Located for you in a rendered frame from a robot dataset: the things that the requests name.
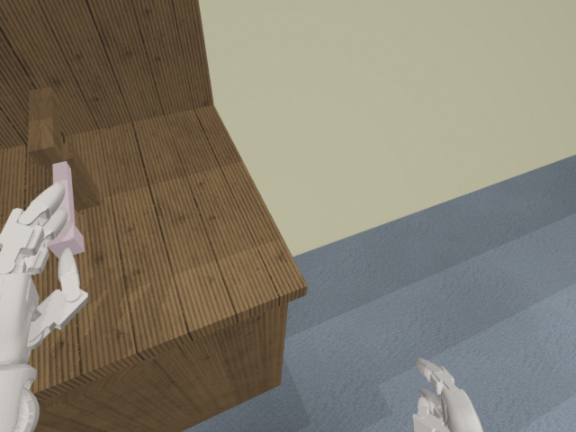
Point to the tap lever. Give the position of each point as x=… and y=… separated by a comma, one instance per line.
x=70, y=236

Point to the robot left hand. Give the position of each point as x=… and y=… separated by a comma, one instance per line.
x=24, y=252

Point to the robot right hand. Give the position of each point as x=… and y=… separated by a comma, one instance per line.
x=454, y=412

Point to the counter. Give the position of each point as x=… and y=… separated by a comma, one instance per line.
x=188, y=277

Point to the robot left forearm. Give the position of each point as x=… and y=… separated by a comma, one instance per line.
x=19, y=408

